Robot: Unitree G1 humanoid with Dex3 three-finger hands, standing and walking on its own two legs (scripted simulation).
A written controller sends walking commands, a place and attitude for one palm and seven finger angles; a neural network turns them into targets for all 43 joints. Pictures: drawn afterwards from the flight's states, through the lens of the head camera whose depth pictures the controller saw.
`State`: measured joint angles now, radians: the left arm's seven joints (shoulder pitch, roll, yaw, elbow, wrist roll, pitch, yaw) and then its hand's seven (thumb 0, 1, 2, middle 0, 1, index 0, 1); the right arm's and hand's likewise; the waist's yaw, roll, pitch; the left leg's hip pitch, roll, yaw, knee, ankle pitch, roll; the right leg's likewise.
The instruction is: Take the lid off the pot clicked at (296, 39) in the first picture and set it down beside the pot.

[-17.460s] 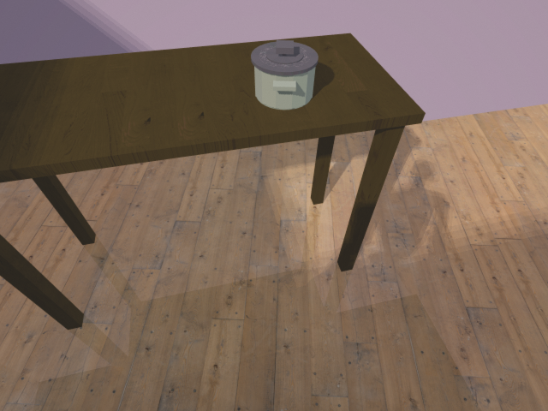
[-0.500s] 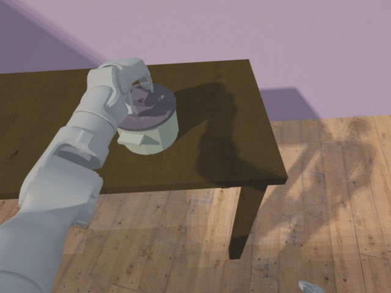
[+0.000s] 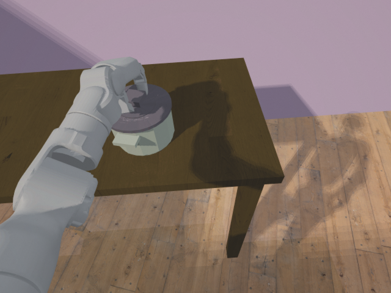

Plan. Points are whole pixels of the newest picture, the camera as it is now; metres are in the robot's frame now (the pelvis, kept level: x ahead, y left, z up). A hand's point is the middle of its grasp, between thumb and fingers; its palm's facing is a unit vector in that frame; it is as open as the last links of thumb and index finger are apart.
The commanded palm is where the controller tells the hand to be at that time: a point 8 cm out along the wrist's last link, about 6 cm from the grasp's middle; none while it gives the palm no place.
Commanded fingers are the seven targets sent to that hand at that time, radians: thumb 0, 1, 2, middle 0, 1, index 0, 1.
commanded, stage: close the fingers and squeeze the knob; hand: left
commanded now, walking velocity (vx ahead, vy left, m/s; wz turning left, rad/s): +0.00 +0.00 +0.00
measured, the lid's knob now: (134, 98) +0.50 +0.12 +0.14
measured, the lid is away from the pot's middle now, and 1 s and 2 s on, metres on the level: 0.00 0.00 0.01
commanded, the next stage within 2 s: lift the lid straight up in 0.86 s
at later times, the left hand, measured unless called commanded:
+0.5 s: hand (125, 99) +0.47 +0.13 +0.16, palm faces -0.37 -0.09 -0.93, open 7.8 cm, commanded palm +0.46 +0.13 +0.22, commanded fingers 0.00 0.47 0.90 -0.83 -1.08 -0.68 -1.01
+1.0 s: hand (126, 100) +0.47 +0.13 +0.16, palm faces -0.37 -0.10 -0.92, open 7.8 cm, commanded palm +0.46 +0.13 +0.22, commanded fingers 0.00 0.72 0.96 -1.10 -1.17 -0.71 -1.05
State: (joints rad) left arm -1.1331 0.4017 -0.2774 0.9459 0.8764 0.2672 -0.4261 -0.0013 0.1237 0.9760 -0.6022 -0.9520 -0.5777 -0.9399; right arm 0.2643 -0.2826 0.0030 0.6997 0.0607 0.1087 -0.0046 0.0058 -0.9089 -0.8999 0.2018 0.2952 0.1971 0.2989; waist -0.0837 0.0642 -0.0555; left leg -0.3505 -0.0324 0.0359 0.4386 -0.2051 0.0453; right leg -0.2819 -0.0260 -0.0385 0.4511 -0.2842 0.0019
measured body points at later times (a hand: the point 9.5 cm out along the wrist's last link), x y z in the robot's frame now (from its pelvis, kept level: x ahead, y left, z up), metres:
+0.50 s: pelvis +0.00 +0.00 +0.00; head +0.03 -0.03 +0.45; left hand +0.49 +0.13 +0.21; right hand +0.09 -0.26 -0.14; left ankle +0.01 +0.09 -0.74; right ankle -0.04 -0.12 -0.74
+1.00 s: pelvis +0.00 +0.00 +0.00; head +0.03 -0.03 +0.45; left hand +0.48 +0.13 +0.21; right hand +0.08 -0.26 -0.13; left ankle +0.00 +0.09 -0.74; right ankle -0.04 -0.12 -0.74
